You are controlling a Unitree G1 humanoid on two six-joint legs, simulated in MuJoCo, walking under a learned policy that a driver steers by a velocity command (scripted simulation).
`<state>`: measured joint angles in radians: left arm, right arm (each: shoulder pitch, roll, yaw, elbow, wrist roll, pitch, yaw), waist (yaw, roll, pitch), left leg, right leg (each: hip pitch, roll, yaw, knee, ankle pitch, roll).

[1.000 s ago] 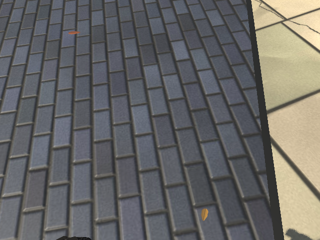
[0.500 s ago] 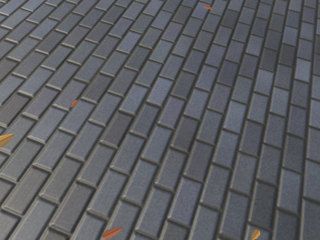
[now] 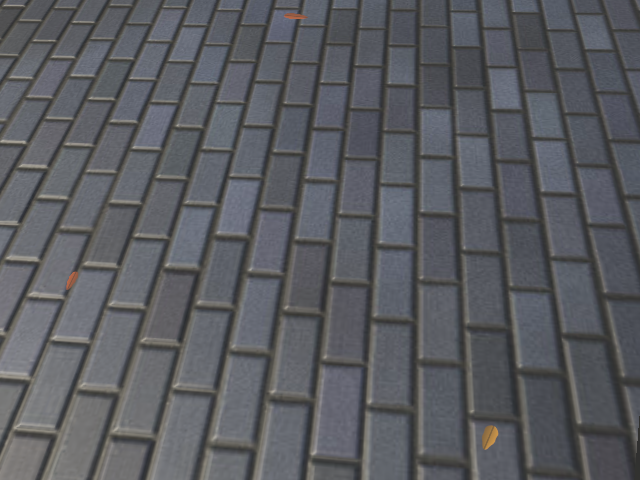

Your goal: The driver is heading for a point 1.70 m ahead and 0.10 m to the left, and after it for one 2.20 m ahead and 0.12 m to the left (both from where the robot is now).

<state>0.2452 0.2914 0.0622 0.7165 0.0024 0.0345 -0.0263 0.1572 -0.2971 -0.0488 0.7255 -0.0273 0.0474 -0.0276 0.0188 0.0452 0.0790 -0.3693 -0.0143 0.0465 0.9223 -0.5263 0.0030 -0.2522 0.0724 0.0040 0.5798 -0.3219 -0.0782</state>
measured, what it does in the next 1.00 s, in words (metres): walks ahead: left foot, then right foot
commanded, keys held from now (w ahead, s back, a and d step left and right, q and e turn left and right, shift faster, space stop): w+e+shift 0.14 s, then w+q+shift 0.66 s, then w+shift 0.04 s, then w+e+shift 0.16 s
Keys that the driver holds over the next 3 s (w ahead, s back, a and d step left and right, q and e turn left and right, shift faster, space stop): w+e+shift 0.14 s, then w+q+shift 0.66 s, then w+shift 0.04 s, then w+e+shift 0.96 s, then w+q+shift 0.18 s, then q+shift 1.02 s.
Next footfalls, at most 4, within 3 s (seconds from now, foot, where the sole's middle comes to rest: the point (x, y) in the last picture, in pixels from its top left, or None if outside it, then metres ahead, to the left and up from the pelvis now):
0.48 left None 0.38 0.10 -0.77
0.94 right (349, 298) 0.87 0.02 -0.77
1.32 left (232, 208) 1.16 0.34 -0.77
1.74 right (324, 110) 1.55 0.09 -0.77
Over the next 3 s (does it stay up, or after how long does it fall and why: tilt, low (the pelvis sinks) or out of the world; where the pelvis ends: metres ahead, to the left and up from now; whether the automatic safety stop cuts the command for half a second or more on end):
stays up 1.99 -0.08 0.02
